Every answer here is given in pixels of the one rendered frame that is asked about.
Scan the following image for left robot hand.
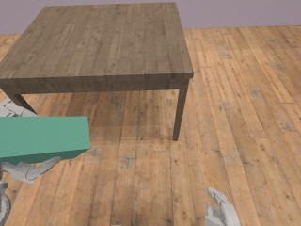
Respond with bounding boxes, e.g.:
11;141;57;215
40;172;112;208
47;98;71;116
0;98;62;185

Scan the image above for right robot hand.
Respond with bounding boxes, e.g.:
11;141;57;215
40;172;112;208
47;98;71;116
205;187;242;226

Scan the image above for table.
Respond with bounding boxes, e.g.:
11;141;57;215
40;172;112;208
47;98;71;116
0;2;194;141

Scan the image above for left robot forearm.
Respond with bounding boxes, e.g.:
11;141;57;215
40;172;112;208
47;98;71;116
0;180;11;226

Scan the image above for sponge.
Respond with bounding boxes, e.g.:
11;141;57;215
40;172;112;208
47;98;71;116
0;116;90;166

